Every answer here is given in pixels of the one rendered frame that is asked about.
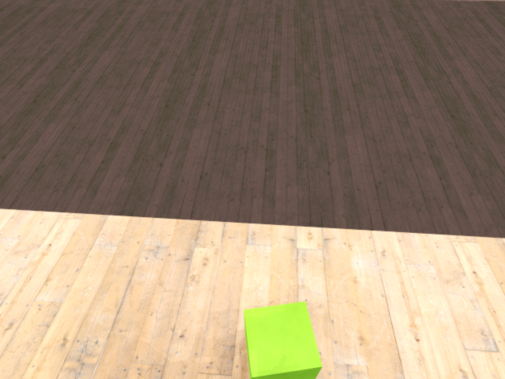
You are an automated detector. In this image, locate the carton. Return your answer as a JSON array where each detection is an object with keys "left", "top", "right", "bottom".
[{"left": 244, "top": 302, "right": 322, "bottom": 379}]

